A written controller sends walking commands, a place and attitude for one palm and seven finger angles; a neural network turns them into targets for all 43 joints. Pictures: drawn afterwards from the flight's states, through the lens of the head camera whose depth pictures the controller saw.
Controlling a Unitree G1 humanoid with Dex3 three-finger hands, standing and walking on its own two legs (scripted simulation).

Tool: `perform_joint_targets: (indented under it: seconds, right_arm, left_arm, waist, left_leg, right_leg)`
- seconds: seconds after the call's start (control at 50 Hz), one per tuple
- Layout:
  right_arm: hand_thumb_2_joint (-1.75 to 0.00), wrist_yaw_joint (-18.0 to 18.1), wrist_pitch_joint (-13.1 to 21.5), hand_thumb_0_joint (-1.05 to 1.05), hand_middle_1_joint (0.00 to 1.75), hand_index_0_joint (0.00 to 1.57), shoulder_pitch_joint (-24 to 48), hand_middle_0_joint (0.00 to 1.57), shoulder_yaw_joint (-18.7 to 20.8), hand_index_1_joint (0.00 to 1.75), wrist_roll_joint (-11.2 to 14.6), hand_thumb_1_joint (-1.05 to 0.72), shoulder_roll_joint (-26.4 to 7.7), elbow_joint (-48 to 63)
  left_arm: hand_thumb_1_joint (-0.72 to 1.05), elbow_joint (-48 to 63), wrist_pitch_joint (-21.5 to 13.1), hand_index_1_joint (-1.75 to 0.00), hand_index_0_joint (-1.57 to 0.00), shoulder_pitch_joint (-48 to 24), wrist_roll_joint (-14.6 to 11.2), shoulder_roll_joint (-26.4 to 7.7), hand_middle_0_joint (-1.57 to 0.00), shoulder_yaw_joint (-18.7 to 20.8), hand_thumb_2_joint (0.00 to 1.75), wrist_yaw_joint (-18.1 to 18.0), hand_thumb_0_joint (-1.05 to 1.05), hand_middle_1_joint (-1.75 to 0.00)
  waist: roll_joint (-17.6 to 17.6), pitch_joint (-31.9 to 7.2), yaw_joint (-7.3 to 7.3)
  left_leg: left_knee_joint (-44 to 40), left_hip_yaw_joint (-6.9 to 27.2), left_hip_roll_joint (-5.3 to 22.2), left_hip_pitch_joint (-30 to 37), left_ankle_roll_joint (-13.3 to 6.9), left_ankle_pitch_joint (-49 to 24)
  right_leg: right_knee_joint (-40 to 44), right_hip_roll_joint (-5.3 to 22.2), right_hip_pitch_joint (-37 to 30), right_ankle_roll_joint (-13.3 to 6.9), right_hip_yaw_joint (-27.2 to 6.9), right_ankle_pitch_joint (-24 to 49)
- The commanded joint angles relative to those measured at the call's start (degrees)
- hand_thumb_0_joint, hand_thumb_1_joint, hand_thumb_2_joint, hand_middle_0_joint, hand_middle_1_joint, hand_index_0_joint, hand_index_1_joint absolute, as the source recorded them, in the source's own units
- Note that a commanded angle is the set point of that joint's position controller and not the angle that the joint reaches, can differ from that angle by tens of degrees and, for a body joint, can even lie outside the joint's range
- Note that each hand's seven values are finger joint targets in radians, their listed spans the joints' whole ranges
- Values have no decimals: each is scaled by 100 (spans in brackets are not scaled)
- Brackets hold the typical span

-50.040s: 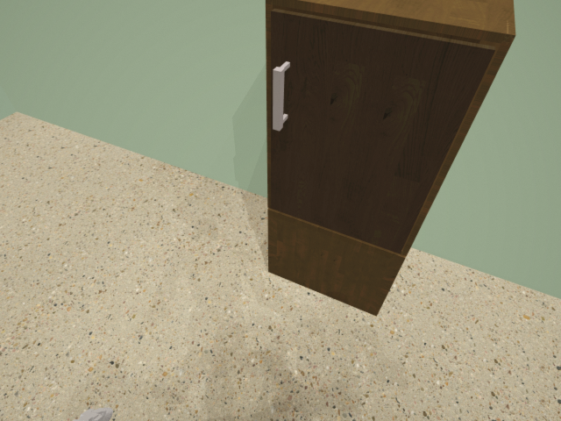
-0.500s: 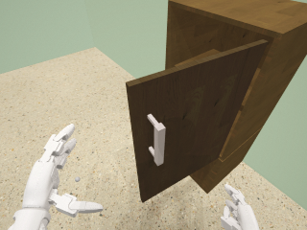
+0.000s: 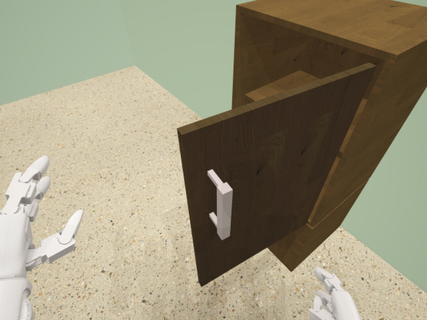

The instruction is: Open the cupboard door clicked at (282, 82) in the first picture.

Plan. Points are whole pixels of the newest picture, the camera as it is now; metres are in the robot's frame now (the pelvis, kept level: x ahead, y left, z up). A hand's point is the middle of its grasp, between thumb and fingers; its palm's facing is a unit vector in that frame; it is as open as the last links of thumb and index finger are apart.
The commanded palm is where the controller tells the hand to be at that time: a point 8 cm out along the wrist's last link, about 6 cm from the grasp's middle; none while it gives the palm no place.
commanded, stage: draw the hand back to the body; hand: left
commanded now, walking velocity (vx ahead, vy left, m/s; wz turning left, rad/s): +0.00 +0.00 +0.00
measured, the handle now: (218, 206) +0.30 +0.04 +0.08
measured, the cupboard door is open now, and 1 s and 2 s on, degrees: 82 82 82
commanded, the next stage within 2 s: step back with the hand held close in 0.44 s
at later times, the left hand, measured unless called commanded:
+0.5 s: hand (63, 232) +0.18 +0.24 +0.16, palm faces +0.45 -0.80 -0.40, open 7.5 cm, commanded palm +0.13 +0.28 +0.17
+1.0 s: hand (41, 252) +0.15 +0.26 +0.15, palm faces +0.34 -0.78 -0.52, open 7.4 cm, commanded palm +0.09 +0.30 +0.17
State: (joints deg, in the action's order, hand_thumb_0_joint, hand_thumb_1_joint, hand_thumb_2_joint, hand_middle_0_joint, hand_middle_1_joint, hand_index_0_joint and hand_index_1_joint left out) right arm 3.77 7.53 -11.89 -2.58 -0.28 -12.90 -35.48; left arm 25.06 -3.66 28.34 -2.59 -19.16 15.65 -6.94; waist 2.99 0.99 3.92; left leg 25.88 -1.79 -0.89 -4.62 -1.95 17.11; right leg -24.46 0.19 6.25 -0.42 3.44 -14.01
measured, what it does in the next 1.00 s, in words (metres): shifts its weight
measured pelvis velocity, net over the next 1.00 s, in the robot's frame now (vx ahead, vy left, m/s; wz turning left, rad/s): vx -0.05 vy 0.00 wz -0.02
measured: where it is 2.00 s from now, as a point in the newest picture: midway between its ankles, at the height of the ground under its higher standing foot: outside the picture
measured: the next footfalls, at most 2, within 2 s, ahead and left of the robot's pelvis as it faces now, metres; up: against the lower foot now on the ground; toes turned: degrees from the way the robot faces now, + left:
right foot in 1.74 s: -0.25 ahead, -0.12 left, +0.00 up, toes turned -2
left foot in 1.98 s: -0.18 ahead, +0.06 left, +0.00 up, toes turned +1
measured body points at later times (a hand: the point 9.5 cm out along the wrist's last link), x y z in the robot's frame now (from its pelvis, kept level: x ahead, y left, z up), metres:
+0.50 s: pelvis +0.00 -0.02 +0.00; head -0.03 -0.04 +0.45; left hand +0.15 +0.28 +0.18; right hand +0.19 -0.24 -0.08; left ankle -0.03 +0.09 -0.74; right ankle +0.00 -0.12 -0.74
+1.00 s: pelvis -0.05 +0.00 +0.00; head -0.03 +0.01 +0.44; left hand +0.13 +0.30 +0.18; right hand +0.12 -0.25 -0.08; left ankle -0.03 +0.09 -0.74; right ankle +0.00 -0.12 -0.74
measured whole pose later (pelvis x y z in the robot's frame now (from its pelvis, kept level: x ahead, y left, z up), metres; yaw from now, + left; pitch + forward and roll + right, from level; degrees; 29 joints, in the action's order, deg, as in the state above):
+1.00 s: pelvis -0.05 +0.00 +0.00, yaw -1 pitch -1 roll +0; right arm 4.6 1.4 -10.6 0.7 0.6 -13.1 -32.1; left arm 30.3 -9.1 33.2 -2.4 -25.9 23.8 -7.7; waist -0.9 2.9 0.1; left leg 29.3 -3.2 -1.0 -15.3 -2.4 13.5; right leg -27.9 0.5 17.4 -0.3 2.2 -10.0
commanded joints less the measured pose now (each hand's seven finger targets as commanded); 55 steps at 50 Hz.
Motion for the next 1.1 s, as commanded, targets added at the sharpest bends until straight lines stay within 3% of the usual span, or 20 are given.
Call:
perform_joint_targets:
  seconds: [0.0,0.04,0.08,0.12,0.18,0.26,0.34,0.46,0.52,0.54,0.56,0.58,0.6,0.68,0.74,0.82,0.86,0.96,1.04,1.08]
  right_arm:
    - [-90,44,287,0,30,20,745,20,300,30,42,-90,-575,886]
    - [-90,58,268,0,30,20,777,20,318,30,43,-90,-603,835]
    - [-90,27,221,0,30,20,771,20,326,30,62,-90,-594,844]
    - [-90,16,188,0,30,20,773,20,341,30,63,-90,-624,843]
    - [-90,15,181,0,30,20,793,20,372,30,57,-90,-645,849]
    - [-90,37,227,0,30,20,837,20,363,30,37,-90,-615,846]
    - [-90,61,250,0,30,20,866,20,356,30,46,-90,-589,810]
    - [-90,53,206,0,30,20,881,20,358,30,56,-90,-566,773]
    - [-90,46,220,0,30,20,878,20,379,30,56,-90,-573,767]
    - [-90,61,242,0,30,20,923,20,372,30,66,-90,-608,733]
    - [-90,58,135,0,30,20,744,20,393,30,124,-90,-706,913]
    - [-90,49,39,0,30,20,713,20,411,30,94,-90,-622,824]
    - [-90,26,-22,0,30,20,759,20,426,30,89,-90,-630,866]
    - [-90,18,-158,0,30,20,737,20,469,30,83,-90,-668,969]
    - [-90,52,-254,0,30,20,777,20,522,30,94,-90,-695,1036]
    - [-90,90,-336,0,30,20,731,20,564,30,124,-90,-669,1217]
    - [-90,125,-340,0,30,20,727,20,576,30,128,-90,-664,1239]
    - [-90,142,-295,0,30,20,690,20,577,30,98,-90,-707,1277]
    - [-90,136,-197,0,30,20,638,20,593,30,76,-90,-780,1244]
    - [-90,128,-160,0,30,20,553,20,567,30,86,-90,-780,1265]
  left_arm:
    - [83,1307,-425,-30,-20,-482,-44,-1066,-20,939,87,-134,0,-30]
    - [90,1146,-421,-30,-20,-547,-56,-1207,-20,1139,90,-148,0,-30]
    - [90,944,-397,-30,-20,-473,-77,-871,-20,830,90,-94,0,-30]
    - [90,860,-392,-30,-20,-528,-85,-768,-20,711,90,-67,0,-30]
    - [90,912,-426,-30,-20,-529,-68,-871,-20,769,90,-75,0,-30]
    - [90,1224,-481,-30,-20,-638,-43,-1082,-20,917,90,-106,0,-30]
    - [90,1144,-469,-30,-20,-549,-52,-1173,-20,1024,90,-126,0,-30]
    - [90,783,-471,-30,-20,-561,-95,-935,-20,847,90,-81,0,-30]
    - [90,836,-519,-30,-20,-581,-91,-963,-20,864,90,-72,0,-30]
    - [90,1069,-557,-30,-20,-1181,-84,-1303,-20,1076,90,-121,0,-30]
    - [90,1091,-745,-30,-20,-1418,-95,-1835,-20,1705,90,-125,0,-30]
    - [90,602,-753,-30,-20,-834,-75,-1403,-20,1396,90,-49,0,-30]
    - [90,571,-732,-30,-20,-632,-34,-1304,-20,1250,90,-22,0,-30]
    - [90,878,-831,-30,-20,-93,-19,-1184,-20,1140,90,-35,0,-30]
    - [90,1181,-825,-30,-20,187,-26,-1404,-20,1360,90,-112,0,-30]
    - [90,1610,-853,-30,-20,329,-28,-1567,-20,1558,90,-189,0,-30]
    - [90,1705,-876,-30,-20,436,-33,-1610,-20,1648,90,-233,0,-30]
    - [90,1643,-911,-30,-20,513,8,-1475,-20,1640,90,-262,0,-30]
    - [90,1485,-963,-30,-20,304,108,-1374,-20,1602,90,-269,0,-30]
    - [90,1410,-975,-30,-20,120,160,-1270,-20,1500,90,-274,0,-30]
  waist:
    - [306,-465,28]
    - [229,-378,50]
    - [120,-201,-19]
    - [-15,-115,-49]
    - [-78,-305,-11]
    - [201,-549,25]
    - [121,-458,45]
    - [-70,-61,-18]
    - [-13,-242,-7]
    - [146,-310,-18]
    - [-204,174,-269]
    - [-599,41,-287]
    - [-703,57,-285]
    - [-200,-543,-307]
    - [48,-946,-295]
    - [-161,-1099,-307]
    - [36,-1148,-282]
    - [349,-798,-274]
    - [493,-373,-306]
    - [207,-185,-364]
  left_leg:
    - [-478,319,268,-209,227,-2149]
    - [-491,296,262,-238,210,-2112]
    - [-538,283,270,-233,191,-1938]
    - [-565,262,262,-242,141,-1756]
    - [-555,264,250,-168,114,-1808]
    - [-515,232,206,-80,114,-1842]
    - [-478,205,190,-95,102,-1810]
    - [-544,172,195,-161,72,-1419]
    - [-514,132,180,-70,42,-1417]
    - [-508,151,167,-41,48,-1377]
    - [-309,306,299,-467,-40,-937]
    - [-147,333,260,-402,-53,-822]
    - [-50,288,238,-364,-47,-879]
    - [7,247,340,-425,-5,-1406]
    - [-22,295,447,-489,20,-1979]
    - [-38,434,538,-844,24,-2145]
    - [-173,572,626,-1015,4,-2118]
    - [-648,830,920,-2002,-156,-1224]
    - [-960,944,1088,-3106,-335,626]
    - [-905,977,1078,-3611,-389,1465]
  right_leg:
    - [256,4,-401,-138,-178,1323]
    - [311,1,-416,-145,-185,1354]
    - [356,2,-272,-112,-167,1208]
    - [420,1,-226,-93,-170,1122]
    - [404,12,-319,-90,-183,1184]
    - [406,38,-459,-105,-238,1326]
    - [488,26,-430,-114,-264,1355]
    - [654,27,-207,-76,-282,991]
    - [665,39,-252,-64,-313,1004]
    - [681,57,-273,-81,-346,982]
    - [991,365,386,-61,-919,1123]
    - [1066,504,419,-68,-937,970]
    - [1109,556,509,-76,-969,1030]
    - [670,667,261,-88,-805,1750]
    - [286,633,7,-55,-656,2359]
    - [-50,517,-97,-32,-653,2473]
    - [-260,445,-166,-18,-565,2278]
    - [-827,185,-283,67,-470,1334]
    - [-1235,122,-496,92,-526,745]
    - [-1252,173,-543,91,-649,523]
